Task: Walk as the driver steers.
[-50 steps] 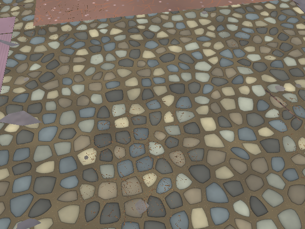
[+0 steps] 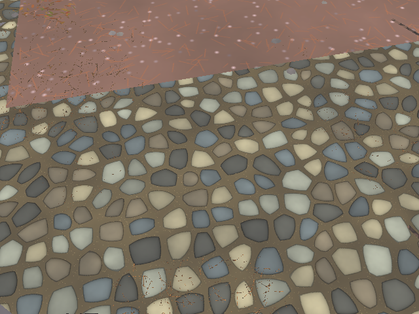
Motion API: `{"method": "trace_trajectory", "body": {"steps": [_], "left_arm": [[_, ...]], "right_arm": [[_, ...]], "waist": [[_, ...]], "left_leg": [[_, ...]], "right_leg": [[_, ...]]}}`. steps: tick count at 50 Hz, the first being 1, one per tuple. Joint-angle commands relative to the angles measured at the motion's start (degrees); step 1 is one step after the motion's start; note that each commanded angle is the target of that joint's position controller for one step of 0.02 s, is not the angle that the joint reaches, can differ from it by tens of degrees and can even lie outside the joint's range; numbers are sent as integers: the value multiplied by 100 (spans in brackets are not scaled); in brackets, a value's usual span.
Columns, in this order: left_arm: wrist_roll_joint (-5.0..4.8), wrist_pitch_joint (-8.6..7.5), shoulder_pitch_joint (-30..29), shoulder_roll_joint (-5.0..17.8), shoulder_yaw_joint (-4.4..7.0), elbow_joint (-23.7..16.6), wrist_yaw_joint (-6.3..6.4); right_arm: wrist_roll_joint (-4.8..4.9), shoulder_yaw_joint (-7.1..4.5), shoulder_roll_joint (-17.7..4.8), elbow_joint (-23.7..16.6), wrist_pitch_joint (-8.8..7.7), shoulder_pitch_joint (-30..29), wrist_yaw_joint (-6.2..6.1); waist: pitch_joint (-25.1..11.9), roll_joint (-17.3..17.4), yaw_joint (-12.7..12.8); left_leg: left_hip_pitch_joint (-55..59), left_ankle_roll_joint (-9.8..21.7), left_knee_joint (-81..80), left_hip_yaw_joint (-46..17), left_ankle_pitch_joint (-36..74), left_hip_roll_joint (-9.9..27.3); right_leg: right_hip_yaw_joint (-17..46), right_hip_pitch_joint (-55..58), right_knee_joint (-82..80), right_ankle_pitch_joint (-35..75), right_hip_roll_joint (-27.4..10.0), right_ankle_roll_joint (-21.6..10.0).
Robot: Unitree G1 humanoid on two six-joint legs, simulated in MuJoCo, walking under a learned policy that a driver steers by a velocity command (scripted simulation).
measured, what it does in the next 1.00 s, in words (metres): walks ahead, turning left: left foot, then right foot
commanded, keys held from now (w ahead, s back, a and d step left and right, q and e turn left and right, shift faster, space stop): w+q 0.52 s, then q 0.18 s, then no key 0.30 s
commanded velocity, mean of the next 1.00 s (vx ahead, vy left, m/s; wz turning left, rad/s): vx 0.36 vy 0.00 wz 0.44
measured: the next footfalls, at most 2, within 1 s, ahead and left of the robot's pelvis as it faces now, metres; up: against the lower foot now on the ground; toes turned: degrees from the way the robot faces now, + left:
left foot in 0.52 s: +0.41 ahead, +0.18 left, +0.00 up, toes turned +20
right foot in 0.98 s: +0.63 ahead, +0.06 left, +0.00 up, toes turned +29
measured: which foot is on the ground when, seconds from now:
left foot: up 0.00-0.50, down 0.52-1.00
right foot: down 0.00-0.52, up 0.54-0.96, down 0.98-1.00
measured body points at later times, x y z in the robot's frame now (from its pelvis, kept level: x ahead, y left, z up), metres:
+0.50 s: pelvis +0.26 +0.04 +0.00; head +0.29 +0.06 +0.45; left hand +0.19 +0.31 -0.14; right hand +0.52 -0.14 -0.10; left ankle +0.37 +0.17 -0.72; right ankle +0.11 -0.11 -0.72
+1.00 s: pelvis +0.46 +0.11 +0.01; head +0.49 +0.12 +0.46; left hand +0.49 +0.42 -0.10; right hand +0.70 -0.08 -0.10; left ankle +0.37 +0.16 -0.72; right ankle +0.60 +0.04 -0.72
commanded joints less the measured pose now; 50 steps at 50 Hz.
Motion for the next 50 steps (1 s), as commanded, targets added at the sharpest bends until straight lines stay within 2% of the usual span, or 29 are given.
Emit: {"method": "trace_trajectory", "body": {"steps": [1,2,3,4,5,7,10,14,19,21,23,24,25,26,27,28,29,30,31,32,34,35,37,40,43,47,48,49,50], "left_arm": [[3,3,1970,956,258,265,93],[14,-8,1483,771,190,170,98],[51,-26,1151,591,144,157,82],[110,-50,989,472,107,178,77],[124,-57,945,430,110,221,73],[112,-85,974,555,151,301,114],[141,-76,1119,728,209,370,216],[122,-20,1252,838,227,369,301],[19,137,1775,1009,288,467,336],[-36,221,1767,1110,324,452,335],[-83,292,1598,1300,373,367,357],[-99,341,1499,1376,388,329,366],[-126,367,1375,1371,369,282,367],[0,316,1434,1159,290,147,368],[87,106,1796,345,57,-219,298],[-125,-154,1201,834,123,-340,210],[-273,-224,829,924,146,-458,190],[-175,-214,887,869,146,-376,238],[-13,-139,935,970,212,-301,296],[30,-29,1001,1020,252,-305,311],[74,157,1088,870,244,-382,336],[101,208,1035,789,222,-432,356],[112,268,892,691,174,-490,369],[83,282,496,629,105,-576,302],[53,266,159,695,88,-657,221],[108,179,197,866,136,-693,147],[143,134,394,845,137,-635,133],[234,88,516,1046,168,-623,153],[331,97,547,1311,186,-681,187]], "right_arm": [[216,-113,-739,-555,-272,-181,23],[195,-120,-733,-631,-259,-475,-17],[115,-164,-675,-649,-209,-616,-53],[101,-195,-564,-620,-116,-457,-55],[112,-191,-412,-599,-29,-336,-45],[121,-194,-260,-671,103,-388,-47],[48,-226,-291,-870,164,-795,-29],[15,-180,-221,-1099,117,-1422,106],[17,-76,-128,-1565,114,-2358,297],[32,-92,-202,-1728,124,-2440,371],[42,-199,-430,-1784,145,-2112,405],[66,-309,-635,-1693,150,-1553,404],[79,-497,-962,-1464,147,-621,352],[58,-705,-1539,-1282,199,175,212],[19,-744,-2062,-1477,151,-286,190],[-86,-563,-1574,-1592,97,-116,232],[-149,-465,-1244,-1605,31,-342,239],[-82,-415,-1043,-1662,-14,-747,250],[-29,-358,-829,-1746,-9,-1093,217],[-79,-330,-789,-1841,5,-1274,188],[-115,-362,-957,-1876,12,-1300,140],[-118,-397,-1071,-1873,14,-1242,105],[-85,-396,-1094,-1869,67,-1191,24],[-38,-341,-982,-1853,189,-1131,-70],[-97,-283,-931,-1782,248,-1016,-101],[-110,-185,-821,-1724,260,-1061,-91],[-86,-143,-759,-1718,256,-1134,-99],[-151,-102,-639,-1731,217,-980,-98],[-249,-76,-540,-1720,154,-506,-88]], "waist": [[-1490,-1055,964],[-1008,-622,781],[-635,-466,614],[-492,-614,402],[-400,-669,308],[-166,-563,211],[21,-376,238],[169,-323,391],[482,-237,731],[448,-344,651],[81,-587,343],[-245,-660,-1],[-730,-549,-511],[-1237,194,-751],[-1726,1581,45],[-2190,760,-340],[-1586,489,-290],[-1033,-57,12],[-830,-116,206],[-720,-58,357],[-692,-49,524],[-702,1,536],[-777,169,499],[-914,418,292],[-856,509,105],[-698,603,190],[-695,557,367],[-879,247,337],[-1211,-460,35]], "left_leg": [[-3838,197,3220,-619,-69,146],[-3674,216,3035,-461,478,461],[-3410,220,2731,-439,845,639],[-3044,240,2537,-496,1086,792],[-2838,252,2419,-489,1187,838],[-2941,225,2200,-474,1396,891],[-3466,122,1622,-568,2143,873],[-3457,84,386,-218,3119,772],[-3708,218,-546,285,2897,649],[-3529,351,-728,502,2400,498],[-2744,564,-732,847,1808,105],[-2010,713,-797,978,1613,-154],[-642,933,-1254,969,2024,-418],[1068,1273,-1442,-396,2001,342],[2680,2460,-2282,-3880,1889,1792],[2783,2413,-2801,-4353,2650,2004],[2288,2159,-2580,-3259,3836,1833],[1348,1902,-2459,-2358,4665,1512],[643,1694,-2476,-1812,4885,1291],[35,1647,-2576,-1611,5173,1180],[-528,1642,-2658,-1365,5735,1033],[-646,1628,-2648,-1237,5967,951],[-657,1507,-2578,-967,6074,820],[-595,1202,-2457,-744,5593,632],[-434,1103,-2332,-910,5033,717],[-140,996,-1783,-1364,4668,898],[-210,827,-1554,-1339,4413,749],[-446,560,-1197,-1214,3910,394],[-1106,280,-589,-893,2395,-109]], "right_leg": [[3354,4444,-1476,-1075,-2139,-1120],[2643,3562,-1648,-742,-1957,-952],[2109,2795,-1889,-472,-1759,-841],[1660,2321,-2086,-307,-1598,-756],[1375,2051,-2256,-226,-1516,-743],[870,1802,-2480,126,-1489,-773],[333,1945,-2588,576,-1471,-771],[-366,2176,-2625,855,-1325,-617],[-765,3094,-2351,1224,-1580,-559],[-907,3405,-1992,2047,-1677,-478],[-1056,3536,-1194,4033,-1689,-357],[-1126,3469,-361,4783,-1629,-283],[-1242,2995,878,4610,-1409,-91],[-1250,1483,2729,2517,-1131,207],[-467,-988,4901,-2533,278,598],[785,-1473,5232,-2721,177,458],[784,-1660,5092,-2383,-60,330],[777,-1438,4535,-1997,-326,322],[747,-1100,4053,-1805,-522,345],[751,-679,3877,-1702,-579,380],[668,-369,3373,-1528,-499,511],[626,-361,3063,-1338,-415,571],[555,-400,2354,-824,-303,656],[517,-136,1296,213,-186,660],[530,41,654,536,-101,616],[520,314,-111,134,-17,323],[472,780,-731,796,-12,183],[884,1536,-841,2659,-423,-19],[1546,2505,-448,4666,-1202,-557]]}}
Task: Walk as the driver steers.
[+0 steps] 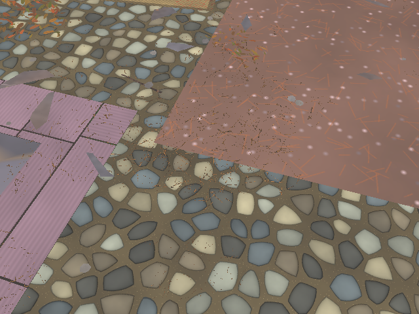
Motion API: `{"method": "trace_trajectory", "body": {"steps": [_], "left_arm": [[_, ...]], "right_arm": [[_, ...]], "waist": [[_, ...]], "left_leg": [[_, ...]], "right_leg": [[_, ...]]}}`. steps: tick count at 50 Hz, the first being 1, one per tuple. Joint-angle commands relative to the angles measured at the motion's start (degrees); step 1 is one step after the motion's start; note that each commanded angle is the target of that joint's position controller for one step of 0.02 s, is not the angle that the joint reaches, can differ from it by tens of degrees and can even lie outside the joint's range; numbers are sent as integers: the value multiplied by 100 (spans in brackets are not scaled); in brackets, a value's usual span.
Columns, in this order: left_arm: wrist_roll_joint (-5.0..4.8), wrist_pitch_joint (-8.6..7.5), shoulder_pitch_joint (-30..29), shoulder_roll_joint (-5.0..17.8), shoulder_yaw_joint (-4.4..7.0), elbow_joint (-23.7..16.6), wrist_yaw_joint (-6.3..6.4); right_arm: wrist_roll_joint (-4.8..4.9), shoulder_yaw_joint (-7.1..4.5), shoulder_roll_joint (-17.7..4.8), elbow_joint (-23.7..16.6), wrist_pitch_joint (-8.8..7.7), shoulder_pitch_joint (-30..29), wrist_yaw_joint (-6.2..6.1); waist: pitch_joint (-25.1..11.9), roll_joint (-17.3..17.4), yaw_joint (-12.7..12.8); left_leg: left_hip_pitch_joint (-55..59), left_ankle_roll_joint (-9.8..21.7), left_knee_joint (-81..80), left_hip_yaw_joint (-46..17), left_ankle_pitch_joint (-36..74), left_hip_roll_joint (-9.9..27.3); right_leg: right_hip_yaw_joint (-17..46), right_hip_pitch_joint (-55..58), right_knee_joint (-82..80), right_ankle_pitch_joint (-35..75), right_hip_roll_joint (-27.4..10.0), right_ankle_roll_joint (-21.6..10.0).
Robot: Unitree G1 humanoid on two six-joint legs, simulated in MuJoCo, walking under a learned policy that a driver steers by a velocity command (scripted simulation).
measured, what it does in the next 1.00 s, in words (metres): steps on the spot: left foot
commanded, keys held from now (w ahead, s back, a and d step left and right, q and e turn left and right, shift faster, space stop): no key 1.00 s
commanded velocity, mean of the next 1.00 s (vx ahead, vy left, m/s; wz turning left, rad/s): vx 0.02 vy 0.00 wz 0.04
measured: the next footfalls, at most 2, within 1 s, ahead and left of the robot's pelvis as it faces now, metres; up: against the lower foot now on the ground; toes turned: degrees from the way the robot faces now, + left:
left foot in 0.24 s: +0.04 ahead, +0.14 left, +0.00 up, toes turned -1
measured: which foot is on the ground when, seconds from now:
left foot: down 0.00-0.00, up 0.02-0.22, down 0.24-1.00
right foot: down 0.00-1.00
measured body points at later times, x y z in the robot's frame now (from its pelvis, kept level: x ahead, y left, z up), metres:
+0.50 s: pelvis +0.04 +0.02 +0.00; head +0.05 +0.02 +0.45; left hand +0.14 +0.28 -0.13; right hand +0.11 -0.24 -0.13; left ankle +0.00 +0.14 -0.73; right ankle +0.09 -0.12 -0.73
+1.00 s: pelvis +0.05 +0.03 +0.00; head +0.06 +0.03 +0.45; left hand +0.12 +0.29 -0.14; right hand +0.09 -0.22 -0.14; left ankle +0.00 +0.14 -0.73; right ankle +0.09 -0.12 -0.73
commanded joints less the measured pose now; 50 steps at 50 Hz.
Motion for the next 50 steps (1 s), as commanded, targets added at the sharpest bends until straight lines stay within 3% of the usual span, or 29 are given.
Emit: {"method": "trace_trajectory", "body": {"steps": [1,2,3,4,5,8,10,11,12,13,14,15,16,20,34,50], "left_arm": [[130,-50,324,768,153,-291,62],[-6,19,398,411,37,-238,60],[-47,69,468,455,24,-191,43],[-52,110,439,644,67,-183,44],[-72,137,213,790,102,-218,49],[-72,285,-355,691,97,-256,54],[-112,350,-248,620,79,-155,60],[-130,348,-83,539,49,-84,52],[-118,322,49,449,14,-26,32],[-52,290,138,455,9,-14,-1],[-39,274,113,302,-8,-10,1],[-23,266,-61,401,6,33,27],[-51,267,-65,402,21,74,56],[-102,288,133,430,49,321,129],[-155,403,290,484,84,994,219],[-165,475,384,423,63,1433,283]], "right_arm": [[-59,-35,-376,-158,-122,925,-28],[-30,-65,-592,-207,-46,645,-15],[40,-104,-701,-278,54,334,-23],[74,-130,-712,-272,168,172,-44],[74,-150,-714,-228,271,175,-48],[76,-37,-271,28,342,376,-40],[39,-50,-208,236,307,554,-8],[-1,-62,-253,259,310,517,10],[-79,-84,-447,190,311,395,12],[-87,-119,-724,88,315,243,-21],[-76,-113,-665,212,283,155,4],[-89,-51,-419,169,215,12,26],[-111,-25,-372,222,146,-17,22],[-37,-28,-448,415,-40,263,-5],[14,38,-283,886,-20,540,-28],[10,124,-197,1353,-3,691,-47]], "waist": [[-1507,-1052,-74],[-1492,-1169,58],[-1338,-994,195],[-1205,-799,226],[-979,-606,149],[-644,-783,-58],[-731,-826,-121],[-714,-788,-90],[-626,-526,-2],[-445,-60,208],[-283,637,357],[-85,567,273],[-21,561,297],[-34,340,242],[-98,117,164],[92,132,173]], "left_leg": [[-838,-304,1224,-189,-218,358],[-1035,-479,1593,-111,-1397,473],[-1318,-568,1972,-76,-1706,522],[-1468,-650,2353,-59,-1685,583],[-1395,-701,2402,-69,-1448,707],[-448,-679,844,327,-504,740],[245,-577,-213,613,697,571],[454,-483,-564,615,937,562],[562,-329,-678,272,1122,869],[335,-111,-797,-132,944,1269],[-564,48,-992,-186,-351,1231],[-959,-7,-1206,-169,-802,1127],[-1072,-108,-1265,-143,-729,1117],[-695,-248,-976,43,391,987],[-240,-199,-807,246,1538,861],[-259,-237,-1005,363,1251,790]], "right_leg": [[1794,2521,-111,4628,-1903,-1613],[2231,2453,-357,3961,-2125,-1843],[2339,2420,-543,3072,-2050,-1786],[2322,2255,-689,2257,-1969,-1673],[2113,1842,-833,1601,-1861,-1521],[1137,880,-1067,345,-1137,-990],[786,753,-953,-412,-886,-836],[722,678,-951,-997,-789,-660],[654,489,-884,-1662,-694,-377],[420,369,-666,-2068,-442,-148],[1,938,-534,-1645,-153,56],[-30,1282,-303,-1236,-143,137],[-23,1411,-217,-968,-165,98],[57,1395,-147,-307,-230,-23],[48,1565,-51,370,-236,54],[25,1602,-190,135,-203,76]]}}
Velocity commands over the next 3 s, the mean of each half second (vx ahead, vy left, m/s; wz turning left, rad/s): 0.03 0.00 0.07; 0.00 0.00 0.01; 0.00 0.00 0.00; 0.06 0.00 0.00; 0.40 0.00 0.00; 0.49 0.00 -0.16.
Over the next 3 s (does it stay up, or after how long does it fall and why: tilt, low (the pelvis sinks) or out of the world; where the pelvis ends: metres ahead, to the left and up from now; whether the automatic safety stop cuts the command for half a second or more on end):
stays up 0.57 0.04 0.01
